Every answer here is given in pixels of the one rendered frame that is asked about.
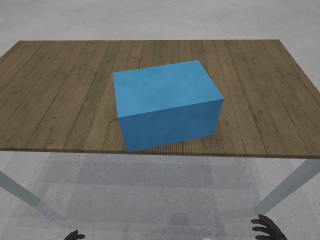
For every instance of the carton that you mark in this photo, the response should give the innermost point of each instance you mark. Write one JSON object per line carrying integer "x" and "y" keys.
{"x": 166, "y": 104}

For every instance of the robot left hand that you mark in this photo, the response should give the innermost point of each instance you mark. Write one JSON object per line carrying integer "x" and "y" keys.
{"x": 74, "y": 236}

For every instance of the table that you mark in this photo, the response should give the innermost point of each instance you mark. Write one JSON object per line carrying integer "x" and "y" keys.
{"x": 59, "y": 96}

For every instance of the robot right hand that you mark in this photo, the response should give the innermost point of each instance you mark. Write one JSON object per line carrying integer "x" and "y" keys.
{"x": 270, "y": 229}

